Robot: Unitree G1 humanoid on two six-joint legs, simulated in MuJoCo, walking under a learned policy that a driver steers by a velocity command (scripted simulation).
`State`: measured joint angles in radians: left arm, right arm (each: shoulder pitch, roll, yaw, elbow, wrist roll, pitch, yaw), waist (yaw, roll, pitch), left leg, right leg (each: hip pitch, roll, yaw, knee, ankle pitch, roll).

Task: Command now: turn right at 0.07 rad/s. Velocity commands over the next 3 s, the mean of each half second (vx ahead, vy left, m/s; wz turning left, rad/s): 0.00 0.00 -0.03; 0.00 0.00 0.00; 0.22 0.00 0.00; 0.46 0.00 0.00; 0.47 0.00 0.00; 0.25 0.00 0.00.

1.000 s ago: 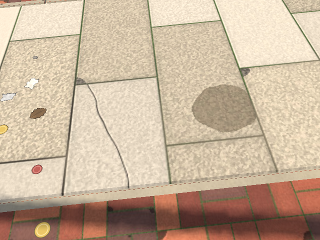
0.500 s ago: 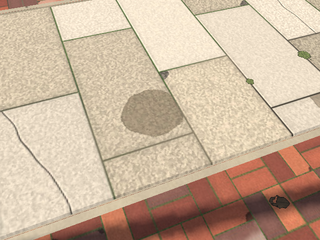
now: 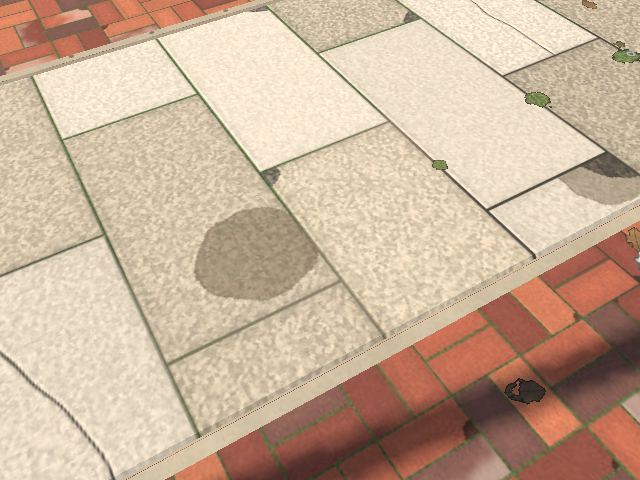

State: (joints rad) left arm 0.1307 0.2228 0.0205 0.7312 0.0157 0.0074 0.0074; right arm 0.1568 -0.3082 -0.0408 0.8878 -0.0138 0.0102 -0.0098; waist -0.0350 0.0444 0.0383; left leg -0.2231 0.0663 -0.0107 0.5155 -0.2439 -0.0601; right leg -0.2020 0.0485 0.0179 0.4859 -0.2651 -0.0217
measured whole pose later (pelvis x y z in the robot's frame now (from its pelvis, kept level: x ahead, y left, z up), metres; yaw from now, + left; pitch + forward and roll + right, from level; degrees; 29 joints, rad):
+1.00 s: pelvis +0.00 +0.01 +0.00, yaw +0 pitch -2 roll +0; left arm 0.20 0.23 0.02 1.08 0.00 0.01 0.03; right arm 0.22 -0.23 -0.01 1.08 0.00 0.00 -0.04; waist -0.01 0.00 0.04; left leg -0.18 0.03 0.00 0.47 -0.26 -0.03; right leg -0.18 0.01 0.03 0.48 -0.27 0.00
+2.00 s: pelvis +0.37 -0.01 +0.01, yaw +1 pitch +0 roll -2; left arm 0.27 0.24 0.05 1.01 0.00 -0.11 -0.03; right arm 0.21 -0.26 -0.06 0.91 0.02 -0.09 -0.02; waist 0.03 0.04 0.02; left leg -0.59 0.13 -0.04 1.11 -0.25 0.04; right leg -0.17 0.09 -0.07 0.30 -0.14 -0.08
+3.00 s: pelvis +0.81 +0.06 +0.01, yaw +1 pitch +2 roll +0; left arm 0.26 0.24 0.08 1.00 -0.01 -0.07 0.02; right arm 0.18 -0.26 -0.07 0.98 0.01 -0.07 -0.01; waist 0.03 0.01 -0.02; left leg -0.47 0.04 0.03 0.87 -0.39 0.06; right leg -0.28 0.00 0.00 0.39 -0.15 -0.03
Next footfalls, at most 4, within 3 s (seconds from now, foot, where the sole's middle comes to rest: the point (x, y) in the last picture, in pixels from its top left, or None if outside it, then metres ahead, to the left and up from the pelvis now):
1.76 right None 0.43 -0.09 -0.77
2.30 left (263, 381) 0.74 0.16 -0.77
2.76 right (350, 321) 0.89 -0.05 -0.77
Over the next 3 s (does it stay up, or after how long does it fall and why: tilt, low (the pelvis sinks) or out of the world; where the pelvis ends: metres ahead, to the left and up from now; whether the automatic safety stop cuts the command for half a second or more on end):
stays up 0.81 0.06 0.01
